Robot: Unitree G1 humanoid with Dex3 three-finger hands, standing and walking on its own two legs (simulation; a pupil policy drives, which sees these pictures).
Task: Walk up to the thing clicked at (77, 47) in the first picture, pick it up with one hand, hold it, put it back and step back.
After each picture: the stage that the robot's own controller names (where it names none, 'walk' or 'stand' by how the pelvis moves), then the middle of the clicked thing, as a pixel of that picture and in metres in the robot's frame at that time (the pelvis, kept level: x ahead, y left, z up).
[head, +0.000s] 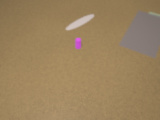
stand; (78, 43) +1.36 +0.05 -0.72
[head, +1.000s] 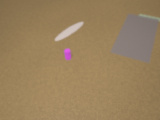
walk; (67, 54) +1.22 +0.24 -0.71
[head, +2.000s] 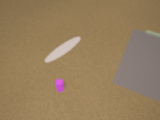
walk; (59, 85) +0.75 +0.24 -0.70
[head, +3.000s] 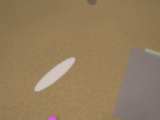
walk; out of the picture +0.44 +0.20 -0.70
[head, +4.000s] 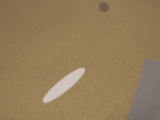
stand; out of the picture +0.35 +0.17 -0.72
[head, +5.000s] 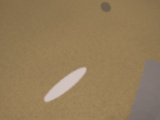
stand; out of the picture +0.36 +0.17 -0.73
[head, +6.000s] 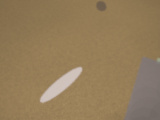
stand; out of the picture +0.36 +0.20 -0.73
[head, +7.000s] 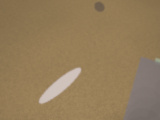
stand; out of the picture +0.35 +0.20 -0.73
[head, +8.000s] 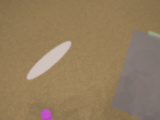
go down; (46, 116) +0.37 +0.21 -0.66
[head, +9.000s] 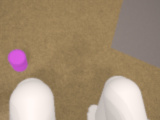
go down; (18, 61) +0.43 +0.24 -0.28
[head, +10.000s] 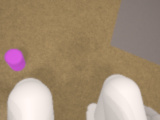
close in; (15, 60) +0.43 +0.24 -0.28
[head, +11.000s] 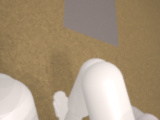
close in; out of the picture +0.42 +0.27 -0.22
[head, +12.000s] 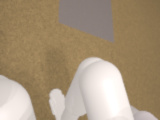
close; out of the picture +0.41 +0.28 -0.22
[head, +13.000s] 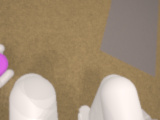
lift; out of the picture +0.34 +0.27 -0.11
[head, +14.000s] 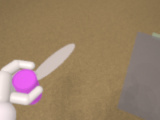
hold; (28, 87) +0.32 +0.18 +0.03
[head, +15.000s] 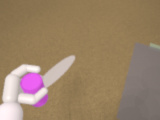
hold; (35, 90) +0.32 +0.17 +0.01
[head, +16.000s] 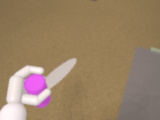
hold; (38, 91) +0.32 +0.16 +0.00
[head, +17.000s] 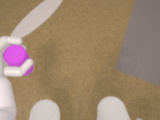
crouch; (20, 61) +0.41 +0.21 -0.07
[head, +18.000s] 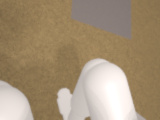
lower; out of the picture +0.43 +0.28 -0.22
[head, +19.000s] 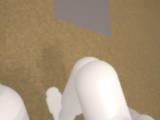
lower; out of the picture +0.43 +0.29 -0.23
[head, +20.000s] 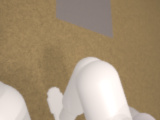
lower; out of the picture +0.43 +0.29 -0.23
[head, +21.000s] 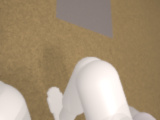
lower; out of the picture +0.43 +0.29 -0.23
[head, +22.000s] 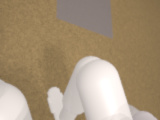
loosen; out of the picture +0.43 +0.29 -0.23
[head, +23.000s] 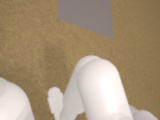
withdraw; out of the picture +0.42 +0.27 -0.23
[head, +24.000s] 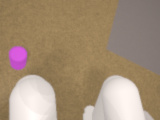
stand; (18, 58) +0.44 +0.23 -0.27
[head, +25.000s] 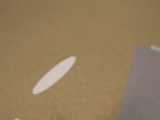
stand; out of the picture +0.37 +0.18 -0.64
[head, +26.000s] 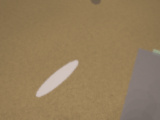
stand; out of the picture +0.38 +0.19 -0.67
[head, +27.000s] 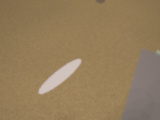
stand; out of the picture +0.38 +0.18 -0.67
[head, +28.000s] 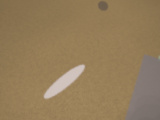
walk; out of the picture +0.40 +0.18 -0.72
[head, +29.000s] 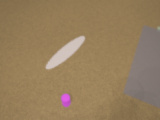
walk; (66, 100) +0.50 +0.13 -0.70
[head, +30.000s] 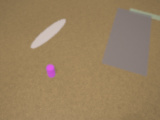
walk; (50, 71) +0.77 +0.25 -0.69
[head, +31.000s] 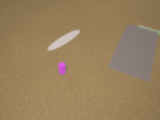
stand; (62, 68) +1.00 +0.21 -0.71
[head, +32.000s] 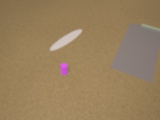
stand; (64, 69) +0.98 +0.19 -0.72
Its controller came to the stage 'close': yes
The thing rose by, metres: 0.72
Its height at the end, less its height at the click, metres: +0.00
